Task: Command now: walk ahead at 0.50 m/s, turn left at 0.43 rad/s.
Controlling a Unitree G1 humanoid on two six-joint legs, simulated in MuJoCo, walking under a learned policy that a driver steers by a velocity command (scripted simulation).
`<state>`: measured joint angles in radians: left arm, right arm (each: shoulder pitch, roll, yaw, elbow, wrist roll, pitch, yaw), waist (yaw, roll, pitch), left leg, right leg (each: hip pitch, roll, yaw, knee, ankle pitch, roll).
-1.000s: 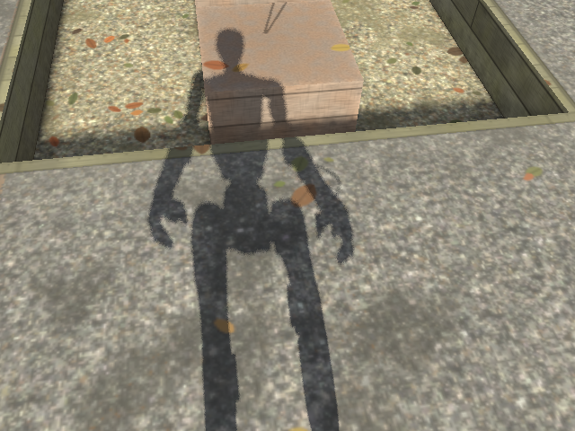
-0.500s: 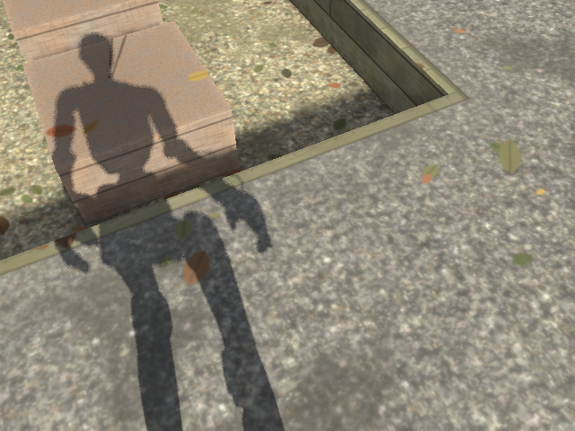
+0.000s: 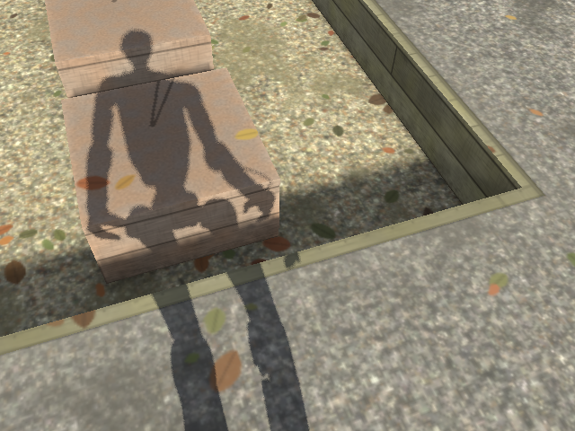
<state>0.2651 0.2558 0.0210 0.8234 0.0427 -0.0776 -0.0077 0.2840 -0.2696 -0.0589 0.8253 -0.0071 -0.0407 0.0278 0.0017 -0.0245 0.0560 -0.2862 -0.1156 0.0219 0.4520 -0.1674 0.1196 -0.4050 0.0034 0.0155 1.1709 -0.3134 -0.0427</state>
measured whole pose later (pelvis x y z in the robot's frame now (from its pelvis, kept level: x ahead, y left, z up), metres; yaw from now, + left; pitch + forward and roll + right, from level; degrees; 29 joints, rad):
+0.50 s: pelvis +0.28 -0.02 +0.00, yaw +18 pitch +1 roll +0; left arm 0.14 0.24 0.01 0.70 0.03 -0.06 0.02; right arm 0.38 -0.30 -0.07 0.79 -0.02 -0.02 0.00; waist -0.05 0.04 0.03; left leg -0.35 -0.08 -0.07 1.15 -0.40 0.07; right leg -0.37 0.03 -0.04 0.53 -0.19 -0.04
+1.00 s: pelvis +0.43 +0.08 -0.01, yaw +35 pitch +1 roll -1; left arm 0.25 0.26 0.03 0.72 0.03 0.01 0.03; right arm 0.17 -0.25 -0.04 0.64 0.00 0.02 0.00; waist 0.02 -0.02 0.08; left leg -0.44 -0.10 0.00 0.59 -0.16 0.10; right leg -0.47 -0.05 -0.02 1.26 -0.48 0.04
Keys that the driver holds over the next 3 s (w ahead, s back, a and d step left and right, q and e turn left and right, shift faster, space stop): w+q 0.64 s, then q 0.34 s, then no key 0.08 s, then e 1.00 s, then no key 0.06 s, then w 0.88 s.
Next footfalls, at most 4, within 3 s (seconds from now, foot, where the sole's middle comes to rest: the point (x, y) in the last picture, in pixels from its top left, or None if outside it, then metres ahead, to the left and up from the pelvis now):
0.38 right None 0.40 -0.09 -0.77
0.88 left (208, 414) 0.51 0.19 -0.77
1.38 right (287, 399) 0.54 0.01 -0.77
1.78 left None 0.46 0.20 -0.77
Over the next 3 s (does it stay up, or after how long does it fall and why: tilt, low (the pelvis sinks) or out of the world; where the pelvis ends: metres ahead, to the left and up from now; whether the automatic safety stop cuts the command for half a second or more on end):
stays up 0.71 0.15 0.01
